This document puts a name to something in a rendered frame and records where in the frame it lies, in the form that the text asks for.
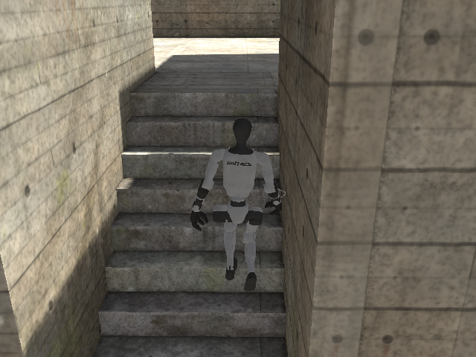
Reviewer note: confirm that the stairs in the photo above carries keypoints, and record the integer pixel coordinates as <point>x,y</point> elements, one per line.
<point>167,292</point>

